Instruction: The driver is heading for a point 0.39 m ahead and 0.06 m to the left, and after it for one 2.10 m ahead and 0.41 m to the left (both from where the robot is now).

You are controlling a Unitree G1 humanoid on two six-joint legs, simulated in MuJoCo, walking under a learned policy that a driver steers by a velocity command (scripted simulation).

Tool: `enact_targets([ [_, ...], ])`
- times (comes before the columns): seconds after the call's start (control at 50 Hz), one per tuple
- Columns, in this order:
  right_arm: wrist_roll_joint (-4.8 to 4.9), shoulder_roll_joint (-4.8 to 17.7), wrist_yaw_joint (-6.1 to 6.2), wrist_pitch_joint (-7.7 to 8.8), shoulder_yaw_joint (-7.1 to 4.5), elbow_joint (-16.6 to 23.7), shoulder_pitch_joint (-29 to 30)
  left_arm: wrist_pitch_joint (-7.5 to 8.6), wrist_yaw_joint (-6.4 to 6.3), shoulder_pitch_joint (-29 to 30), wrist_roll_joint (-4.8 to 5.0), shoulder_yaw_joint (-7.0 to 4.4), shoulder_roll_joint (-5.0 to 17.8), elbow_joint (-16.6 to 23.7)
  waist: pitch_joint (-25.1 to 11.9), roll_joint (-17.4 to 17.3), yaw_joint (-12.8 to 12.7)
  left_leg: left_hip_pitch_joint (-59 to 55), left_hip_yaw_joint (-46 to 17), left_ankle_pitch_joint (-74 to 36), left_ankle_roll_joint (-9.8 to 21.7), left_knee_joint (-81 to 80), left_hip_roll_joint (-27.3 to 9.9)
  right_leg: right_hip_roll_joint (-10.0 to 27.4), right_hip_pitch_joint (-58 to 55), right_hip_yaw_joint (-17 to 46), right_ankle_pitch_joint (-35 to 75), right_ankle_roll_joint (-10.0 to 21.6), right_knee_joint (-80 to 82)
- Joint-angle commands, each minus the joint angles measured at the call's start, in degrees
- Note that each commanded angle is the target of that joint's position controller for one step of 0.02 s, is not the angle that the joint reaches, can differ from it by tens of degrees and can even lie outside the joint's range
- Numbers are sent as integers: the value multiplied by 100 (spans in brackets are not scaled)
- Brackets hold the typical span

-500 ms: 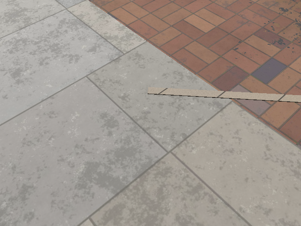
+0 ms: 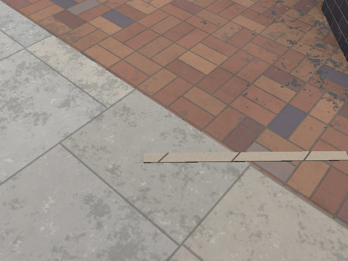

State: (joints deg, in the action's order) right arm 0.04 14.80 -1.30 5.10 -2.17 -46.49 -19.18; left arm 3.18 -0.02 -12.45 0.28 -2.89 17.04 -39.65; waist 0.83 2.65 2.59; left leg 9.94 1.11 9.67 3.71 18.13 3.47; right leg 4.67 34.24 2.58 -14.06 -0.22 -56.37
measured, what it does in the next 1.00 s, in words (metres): walks ahead, turning left: right foot, then left foot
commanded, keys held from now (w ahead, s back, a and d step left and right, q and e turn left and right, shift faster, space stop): w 0.14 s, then w+q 0.68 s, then w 0.18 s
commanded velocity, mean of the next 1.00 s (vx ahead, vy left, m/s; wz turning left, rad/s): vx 0.50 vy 0.00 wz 0.33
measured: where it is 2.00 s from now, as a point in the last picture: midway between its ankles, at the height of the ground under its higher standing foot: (124, 140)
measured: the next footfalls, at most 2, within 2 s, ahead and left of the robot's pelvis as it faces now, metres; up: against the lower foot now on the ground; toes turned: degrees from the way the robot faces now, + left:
right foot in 0.28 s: +0.32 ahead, -0.16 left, +0.00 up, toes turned +2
left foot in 0.80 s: +0.54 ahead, +0.15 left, +0.00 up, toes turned +22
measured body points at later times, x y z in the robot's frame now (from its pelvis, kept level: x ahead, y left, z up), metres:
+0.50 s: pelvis +0.27 -0.06 +0.00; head +0.29 -0.07 +0.45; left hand +0.32 +0.23 -0.11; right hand +0.41 -0.33 -0.12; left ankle +0.28 +0.10 -0.66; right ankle +0.28 -0.16 -0.75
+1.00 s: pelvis +0.51 +0.06 +0.00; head +0.54 +0.09 +0.44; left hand +0.53 +0.37 -0.12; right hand +0.71 -0.15 -0.11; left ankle +0.51 +0.13 -0.75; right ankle +0.59 -0.10 -0.66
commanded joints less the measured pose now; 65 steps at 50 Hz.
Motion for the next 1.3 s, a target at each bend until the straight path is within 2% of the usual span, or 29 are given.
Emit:
enact_targets([
  [0.02,38,986,64,65,-236,317,210,81,4,285,-18,-27,190,426,11,-653,-67,-278,-1114,-1131,942,-1018,-1462,168,414,23,836,-106,882],
  [0.08,86,1055,87,16,-241,168,-29,137,64,821,17,8,113,526,116,-646,134,-299,-761,-1191,801,-997,-1339,29,123,-106,1629,-107,1838],
  [0.16,128,1091,100,-86,-249,-63,-424,201,175,1442,74,-3,154,732,290,-633,312,-705,-886,-1172,749,-779,-1578,-115,31,-120,1678,1,2443],
  [0.22,148,1218,153,-186,-303,-136,-416,271,231,1321,61,-78,332,761,236,-719,64,-1031,-1151,-1614,621,-337,-1750,-241,-373,-74,1123,176,2807],
  [0.26,133,1194,169,-217,-284,-96,-244,299,169,199,16,-268,676,441,-455,-655,-565,-699,-915,-2690,390,896,-1376,-400,-2145,-252,1134,423,3086],
  [0.28,26,877,162,-192,-160,62,-157,291,101,-809,-82,-386,1039,278,-1329,-301,-1002,295,-695,-1739,168,2418,-1037,412,-3862,486,1289,760,2769],
  [0.3,27,196,151,-89,43,179,-909,222,76,-1233,-138,-492,1530,178,-2184,1220,-752,2466,-258,1533,-248,4495,-150,1893,-5866,2851,591,1572,3074],
  [0.32,171,676,134,-19,-63,74,-805,187,78,-1339,-86,-381,1023,155,-2306,1097,-932,3103,-886,2363,-276,5333,-261,1969,-5703,3749,-399,1690,3655],
  [0.34,278,1049,130,-8,-192,200,-295,188,64,-975,-45,-281,743,144,-1332,684,-914,3464,-874,1933,-258,5567,-527,1764,-4980,2873,-508,1425,3799],
  [0.38,179,936,155,-61,-218,295,175,212,82,-296,-54,-173,411,114,-461,304,-600,3183,-700,1119,-297,5163,-912,1292,-3575,1652,175,1179,4177],
  [0.4,160,844,157,-139,-242,269,96,257,94,-90,-89,-144,296,88,-277,398,-412,2864,-740,866,-316,4966,-1051,1116,-3098,1202,477,1101,4398],
  [0.44,177,580,150,-283,-218,247,-38,342,100,89,-95,-177,292,-9,-136,361,-230,2544,-695,640,-372,4818,-1108,1054,-2621,675,949,1128,4713],
  [0.5,131,490,155,-386,-224,423,255,401,57,87,-112,-254,465,-189,78,145,-181,2865,-767,72,-454,4316,-1156,1087,-2569,70,1486,1178,4914],
  [0.6,116,351,-26,-318,-156,690,1082,317,-40,-98,-78,-327,716,-399,285,-18,-460,2751,-387,-1185,-385,2718,-1064,960,-2824,-834,1696,1015,4990],
  [0.7,117,413,-167,-335,-154,1096,1805,137,-58,-462,67,-419,937,-652,500,-51,-658,2922,-41,-726,-115,1945,-942,1231,-3737,-1165,2083,864,4659],
  [0.74,103,542,-200,-359,-223,1189,1716,55,-73,-400,119,-462,1085,-670,319,85,-491,2513,251,-159,86,1848,-675,1256,-3984,-1338,3561,739,4080],
  [0.78,117,862,-176,-398,-426,1014,753,-39,-100,-250,177,-485,1194,-638,-303,157,123,1118,591,120,378,1653,-170,1083,-3844,-1579,5122,549,2547],
  [0.8,136,1235,-93,-431,-637,735,-244,-43,-119,-273,150,-420,1059,-611,-822,-44,596,-460,428,-163,605,1373,4,831,-3042,-1690,4603,323,1162],
  [0.82,176,1950,28,-460,-813,644,-656,33,-92,-637,-109,-216,448,-355,-1278,-1424,371,-2469,-2019,6,1363,1221,-1399,171,-690,-1662,791,-60,-1006],
  [0.84,154,1915,-9,-349,-713,883,-511,251,-23,-624,-79,-74,235,-229,-2191,-1573,193,-3299,-4832,1092,2160,97,-2335,-690,618,-296,-2112,-167,-2204],
  [0.86,97,1380,-57,-261,-550,838,-458,389,50,25,190,-202,741,-161,-1739,-851,482,-3011,-4258,1064,1772,-232,-2263,-342,1175,204,-1688,-30,-2354],
  [0.88,79,1184,-60,-203,-488,791,-237,456,64,196,264,-183,712,-111,-1081,-754,328,-2266,-3410,701,1538,-196,-2082,-85,1242,107,-1192,102,-2003],
  [0.9,80,977,-51,-181,-418,820,175,466,17,204,138,-183,670,-192,-657,-410,76,-1422,-2721,100,1325,-189,-1838,182,944,75,-771,108,-1519],
  [0.94,-30,703,-13,-152,-309,933,629,340,10,-12,17,-231,692,-330,-421,-649,-266,-385,-2011,-832,1173,-435,-1514,416,148,108,-293,49,-986],
  [0.98,-15,784,18,-89,-323,873,607,217,10,-140,-29,-209,537,-408,-392,-586,-350,-65,-1622,-1428,1230,-649,-1431,395,-38,8,-21,-91,-654],
  [1.06,14,906,124,-53,-339,651,313,161,-1,526,-55,-136,357,-229,-73,-551,-159,-97,-1054,-1662,1060,-858,-1251,333,336,-38,1191,-279,700],
  [1.14,4,978,151,-42,-332,446,113,207,116,1063,64,-48,223,-171,148,-664,121,-264,-616,-982,834,-1041,-1263,146,118,-216,2313,-174,1939],
  [1.24,16,1023,166,-106,-376,115,-118,225,298,1448,114,-31,303,45,412,-570,223,-1362,-408,-1351,720,-795,-1747,-4,581,-118,1759,202,2465],
  [1.3,23,1158,233,-191,-426,112,78,214,369,1034,76,-104,477,27,72,-729,-75,-1731,-131,-3411,493,-33,-1789,-338,-63,-395,988,493,2509],
])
